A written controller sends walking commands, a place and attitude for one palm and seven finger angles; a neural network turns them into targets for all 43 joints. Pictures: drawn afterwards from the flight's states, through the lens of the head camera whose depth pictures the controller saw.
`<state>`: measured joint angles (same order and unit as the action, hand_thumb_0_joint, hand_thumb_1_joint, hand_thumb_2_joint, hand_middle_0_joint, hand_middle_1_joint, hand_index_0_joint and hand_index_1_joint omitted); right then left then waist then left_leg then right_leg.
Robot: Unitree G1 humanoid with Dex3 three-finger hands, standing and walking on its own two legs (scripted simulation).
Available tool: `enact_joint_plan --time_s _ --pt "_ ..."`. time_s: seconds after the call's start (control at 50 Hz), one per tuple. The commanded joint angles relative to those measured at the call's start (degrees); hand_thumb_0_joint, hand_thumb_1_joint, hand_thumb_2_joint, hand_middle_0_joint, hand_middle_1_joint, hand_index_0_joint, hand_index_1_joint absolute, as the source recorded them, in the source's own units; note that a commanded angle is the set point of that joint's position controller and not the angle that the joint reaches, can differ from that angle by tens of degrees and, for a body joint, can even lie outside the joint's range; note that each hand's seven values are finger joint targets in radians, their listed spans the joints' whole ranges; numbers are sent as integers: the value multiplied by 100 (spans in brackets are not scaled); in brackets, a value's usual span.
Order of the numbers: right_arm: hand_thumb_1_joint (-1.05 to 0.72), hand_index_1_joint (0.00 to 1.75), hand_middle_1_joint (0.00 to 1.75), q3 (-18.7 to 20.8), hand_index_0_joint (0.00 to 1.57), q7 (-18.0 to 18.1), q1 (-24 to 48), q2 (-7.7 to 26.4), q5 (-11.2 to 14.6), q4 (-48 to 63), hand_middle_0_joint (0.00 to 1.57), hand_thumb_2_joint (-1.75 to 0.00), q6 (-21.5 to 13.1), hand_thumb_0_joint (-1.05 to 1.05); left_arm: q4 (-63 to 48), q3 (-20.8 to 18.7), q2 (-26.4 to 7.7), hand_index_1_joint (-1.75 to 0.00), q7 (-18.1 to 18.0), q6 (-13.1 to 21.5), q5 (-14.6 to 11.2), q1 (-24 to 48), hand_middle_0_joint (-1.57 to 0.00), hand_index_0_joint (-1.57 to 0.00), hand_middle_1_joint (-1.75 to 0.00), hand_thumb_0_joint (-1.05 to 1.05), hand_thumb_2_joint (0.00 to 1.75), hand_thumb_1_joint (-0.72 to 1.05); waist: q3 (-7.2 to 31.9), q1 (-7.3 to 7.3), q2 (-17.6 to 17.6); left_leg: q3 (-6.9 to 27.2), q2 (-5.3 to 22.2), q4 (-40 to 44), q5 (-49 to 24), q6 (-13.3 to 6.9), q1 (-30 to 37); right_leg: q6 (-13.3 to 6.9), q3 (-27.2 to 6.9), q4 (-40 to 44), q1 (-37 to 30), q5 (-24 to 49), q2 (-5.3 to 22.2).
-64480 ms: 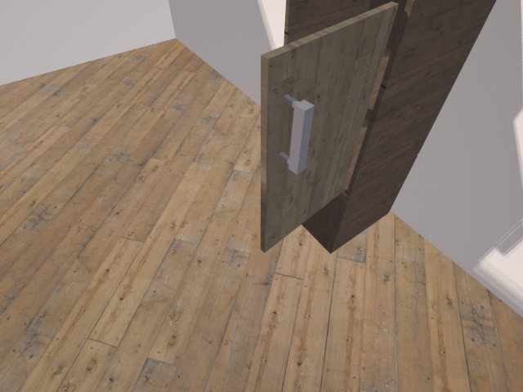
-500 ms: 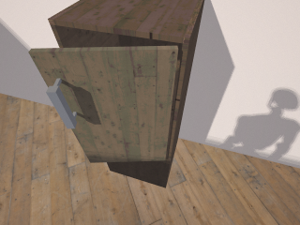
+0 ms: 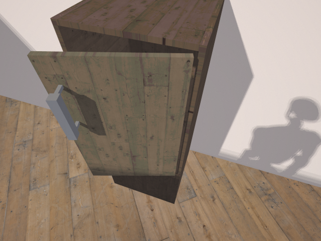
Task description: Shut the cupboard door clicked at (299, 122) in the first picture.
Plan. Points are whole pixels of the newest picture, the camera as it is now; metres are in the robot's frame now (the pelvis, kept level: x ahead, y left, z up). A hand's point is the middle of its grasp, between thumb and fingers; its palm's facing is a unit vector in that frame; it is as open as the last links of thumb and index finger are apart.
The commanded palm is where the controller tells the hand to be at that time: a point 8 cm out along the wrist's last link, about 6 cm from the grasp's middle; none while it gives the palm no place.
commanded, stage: look again from close up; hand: left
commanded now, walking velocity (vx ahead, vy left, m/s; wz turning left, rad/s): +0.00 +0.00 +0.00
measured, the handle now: (67, 113) +0.40 +0.29 +0.09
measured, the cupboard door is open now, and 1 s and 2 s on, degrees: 19 19 19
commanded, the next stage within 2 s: shuffle to correct the standing spot in 0.26 s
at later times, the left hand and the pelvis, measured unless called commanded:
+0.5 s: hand out of the picture +0.00 +0.19 -0.18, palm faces +0.04 -0.97 -0.23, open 7.4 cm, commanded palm none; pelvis +0.00 +0.00 +0.00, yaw +0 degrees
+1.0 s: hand out of the picture -0.03 +0.27 -0.18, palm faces +0.07 -0.98 -0.19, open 7.4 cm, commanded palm none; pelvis -0.03 +0.08 +0.00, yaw +3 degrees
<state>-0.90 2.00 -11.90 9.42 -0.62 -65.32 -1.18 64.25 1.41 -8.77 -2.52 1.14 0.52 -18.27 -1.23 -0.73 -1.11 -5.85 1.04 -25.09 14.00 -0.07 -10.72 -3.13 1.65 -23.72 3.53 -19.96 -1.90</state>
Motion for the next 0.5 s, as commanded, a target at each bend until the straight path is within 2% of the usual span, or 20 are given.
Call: enact_joint_plan --time_s 0.0,0.12,0.22,0.3,0.34,0.36,0.4,0.44,0.46,0.48 --pt "-90 30 30 95 20 38 -261 559 9 178 20 -90 -58 0 -156 -156 -704 -30 -25 61 26 -429 -20 -20 -30 0 90 90 -23 32 -36 504 559 171 -1623 -216 472 125 -567 302 464 2838 815" --pt "-90 30 30 103 20 41 -242 599 3 171 20 -90 -46 0 -147 -175 -747 -30 -28 52 22 -407 -20 -20 -30 0 90 90 -92 19 -47 488 553 176 -1552 -204 420 142 -563 317 444 2935 858" --pt "-90 30 30 105 20 39 -255 602 -1 146 20 -90 -45 0 -166 -184 -760 -30 -22 45 20 -353 -20 -20 -30 0 90 90 -120 14 0 509 564 239 -1524 -205 437 125 -571 349 459 2745 847" --pt "-90 30 30 100 20 31 -248 589 7 131 20 -90 -46 0 -170 -190 -789 -30 -14 49 27 -323 -20 -20 -30 0 90 90 -202 0 -107 514 554 293 -1405 -210 370 142 -562 403 456 2669 843" --pt "-90 30 30 104 20 30 -270 606 -4 127 20 -90 -39 0 -165 -188 -790 -30 -14 44 15 -296 -20 -20 -30 0 90 90 -143 16 -32 530 560 304 -1382 -199 395 127 -576 404 453 2594 859" --pt "-90 30 30 130 20 27 -227 718 6 162 20 -90 -43 0 -214 -219 -919 -30 -12 54 19 -237 -20 -20 -30 0 90 90 -190 -8 41 545 536 290 -1467 -202 325 111 -591 375 439 2748 913" --pt "-90 30 30 118 20 23 -279 514 6 230 20 -90 15 0 -282 -259 -829 -30 -54 -10 23 -318 -20 -20 -30 0 90 90 -143 -49 65 499 485 135 -1726 -157 145 101 -580 100 331 3237 1054" --pt "-90 30 30 184 20 26 -252 605 -14 399 20 -90 93 0 -352 -360 -995 -30 -83 -60 21 -412 -20 -20 -30 0 90 90 96 -102 -40 377 415 -265 -1754 -105 -81 8 -701 -184 121 3784 1276" --pt "-90 30 30 222 20 23 -197 633 -24 496 20 -90 136 0 -381 -412 -1085 -30 -93 -83 27 -463 -20 -20 -30 0 90 90 96 -137 -157 275 328 -524 -1505 -57 -363 -96 -813 -249 12 4067 1470" --pt "-90 30 30 252 20 12 -103 628 -31 622 20 -90 178 0 -425 -466 -1167 -30 -98 -104 39 -530 -20 -20 -30 0 90 90 46 -196 -433 192 190 -882 -922 5 -736 -267 -997 -265 -119 4423 1720"
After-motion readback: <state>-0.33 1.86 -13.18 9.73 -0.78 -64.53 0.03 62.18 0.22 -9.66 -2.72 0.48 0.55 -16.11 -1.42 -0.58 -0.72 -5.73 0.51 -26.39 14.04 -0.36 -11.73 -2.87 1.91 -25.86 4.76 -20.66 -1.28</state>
